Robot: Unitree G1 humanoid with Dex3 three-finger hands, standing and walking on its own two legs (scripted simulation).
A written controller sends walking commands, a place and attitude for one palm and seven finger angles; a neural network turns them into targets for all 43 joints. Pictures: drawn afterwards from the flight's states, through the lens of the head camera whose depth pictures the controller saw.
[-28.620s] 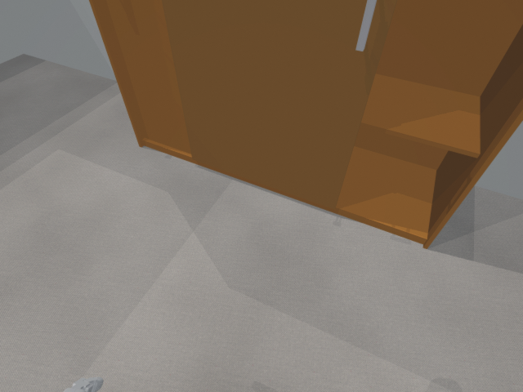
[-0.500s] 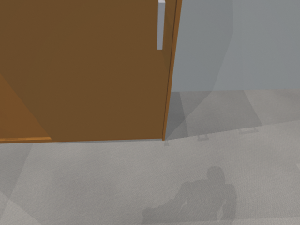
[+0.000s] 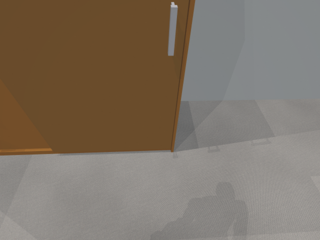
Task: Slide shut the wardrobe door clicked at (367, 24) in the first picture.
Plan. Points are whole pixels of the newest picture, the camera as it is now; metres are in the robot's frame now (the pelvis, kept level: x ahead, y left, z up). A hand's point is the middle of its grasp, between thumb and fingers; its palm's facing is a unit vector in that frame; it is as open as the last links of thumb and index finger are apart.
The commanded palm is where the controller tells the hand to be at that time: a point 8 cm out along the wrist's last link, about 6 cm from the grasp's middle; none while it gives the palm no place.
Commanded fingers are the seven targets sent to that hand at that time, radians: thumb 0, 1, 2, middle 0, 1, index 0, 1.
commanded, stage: look to check the result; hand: left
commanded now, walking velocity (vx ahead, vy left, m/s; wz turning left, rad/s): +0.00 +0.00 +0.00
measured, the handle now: (171, 29) +0.80 +0.00 +0.15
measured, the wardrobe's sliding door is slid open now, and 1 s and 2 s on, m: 0.00 0.00 0.00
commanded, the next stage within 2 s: stand and wait in 0.50 s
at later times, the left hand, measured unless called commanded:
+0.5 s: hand out of the picture +0.02 +0.20 -0.18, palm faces +0.00 -0.98 -0.21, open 7.3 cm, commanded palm none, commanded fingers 0.00 0.90 0.90 -0.20 -0.30 -0.20 -0.30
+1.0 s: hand out of the picture +0.07 +0.24 -0.16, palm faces -0.01 -0.95 -0.30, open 7.3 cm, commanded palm none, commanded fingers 0.00 0.90 0.90 -0.20 -0.30 -0.20 -0.30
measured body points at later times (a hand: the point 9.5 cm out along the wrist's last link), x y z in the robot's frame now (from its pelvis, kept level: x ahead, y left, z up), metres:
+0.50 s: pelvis -0.01 +0.01 +0.00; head +0.01 +0.02 +0.45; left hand +0.02 +0.25 -0.16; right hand +0.00 -0.23 -0.16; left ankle -0.02 +0.09 -0.74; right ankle +0.01 -0.12 -0.74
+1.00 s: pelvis +0.00 +0.00 +0.00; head +0.02 +0.00 +0.45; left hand +0.07 +0.29 -0.14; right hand +0.07 -0.28 -0.14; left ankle -0.02 +0.09 -0.74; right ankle +0.01 -0.12 -0.74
